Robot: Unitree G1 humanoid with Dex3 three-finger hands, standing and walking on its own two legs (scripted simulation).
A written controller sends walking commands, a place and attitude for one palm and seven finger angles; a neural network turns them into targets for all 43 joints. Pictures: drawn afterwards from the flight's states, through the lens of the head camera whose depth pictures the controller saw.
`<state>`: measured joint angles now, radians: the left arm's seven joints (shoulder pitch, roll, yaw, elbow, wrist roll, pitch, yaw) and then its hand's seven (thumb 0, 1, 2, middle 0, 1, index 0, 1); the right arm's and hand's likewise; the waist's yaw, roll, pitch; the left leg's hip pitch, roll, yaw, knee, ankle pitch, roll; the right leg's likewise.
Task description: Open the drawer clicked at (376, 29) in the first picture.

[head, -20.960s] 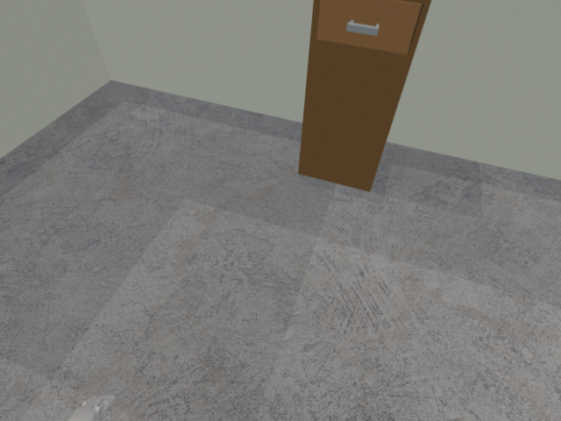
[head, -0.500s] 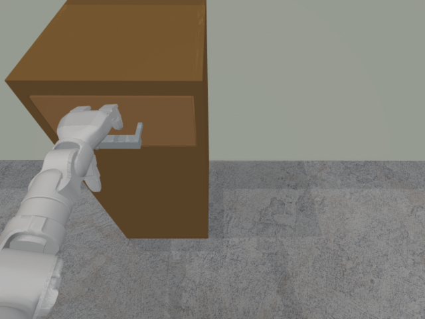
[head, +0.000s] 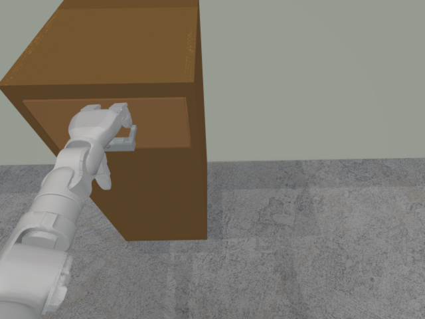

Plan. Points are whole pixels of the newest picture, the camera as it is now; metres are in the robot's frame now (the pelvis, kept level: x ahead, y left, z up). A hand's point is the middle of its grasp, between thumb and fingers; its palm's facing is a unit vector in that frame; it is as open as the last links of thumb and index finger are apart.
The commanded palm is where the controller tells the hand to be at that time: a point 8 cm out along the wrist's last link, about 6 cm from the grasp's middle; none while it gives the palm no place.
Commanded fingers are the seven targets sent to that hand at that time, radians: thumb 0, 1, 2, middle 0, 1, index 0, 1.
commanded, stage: re-aim the fingers above the handle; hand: left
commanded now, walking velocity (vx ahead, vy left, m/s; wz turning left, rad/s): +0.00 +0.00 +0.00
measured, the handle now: (111, 137) +0.49 +0.24 +0.03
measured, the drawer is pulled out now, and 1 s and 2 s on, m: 0.00 0.00 0.00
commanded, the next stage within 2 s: lower the fingers behind the handle in 0.20 s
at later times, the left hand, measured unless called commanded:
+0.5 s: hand (101, 148) +0.43 +0.24 +0.06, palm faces -0.09 -0.06 -0.99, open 13.8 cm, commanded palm +0.41 +0.25 +0.12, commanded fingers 0.00 -0.50 0.30 -0.30 -1.20 -0.30 -1.20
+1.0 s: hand (100, 151) +0.44 +0.25 +0.04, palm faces -0.04 -0.04 -1.00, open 13.9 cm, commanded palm +0.42 +0.25 +0.09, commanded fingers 0.00 -0.50 0.30 -0.30 -1.20 -0.30 -1.20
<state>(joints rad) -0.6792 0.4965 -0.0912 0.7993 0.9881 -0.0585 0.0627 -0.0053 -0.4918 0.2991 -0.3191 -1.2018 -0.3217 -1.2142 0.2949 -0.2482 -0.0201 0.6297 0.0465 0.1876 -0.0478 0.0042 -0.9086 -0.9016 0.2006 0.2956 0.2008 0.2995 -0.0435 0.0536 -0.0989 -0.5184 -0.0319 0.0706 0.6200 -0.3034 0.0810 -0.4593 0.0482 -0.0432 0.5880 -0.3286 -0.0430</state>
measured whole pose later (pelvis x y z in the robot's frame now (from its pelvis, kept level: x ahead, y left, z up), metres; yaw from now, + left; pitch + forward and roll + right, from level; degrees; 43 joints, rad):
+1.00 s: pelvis +0.00 +0.00 -0.01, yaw +0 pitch +15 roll -2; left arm -0.64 0.52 -0.03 0.83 1.03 -0.11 0.20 -0.01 -0.49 0.30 -0.34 -1.27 -0.32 -1.20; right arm 0.30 -0.26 -0.04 0.65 0.03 0.20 -0.04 0.00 -0.91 -0.90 0.20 0.30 0.20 0.30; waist -0.04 0.05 -0.13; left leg -0.62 -0.02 0.06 0.70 -0.34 0.08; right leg -0.55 0.06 -0.05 0.65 -0.36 -0.05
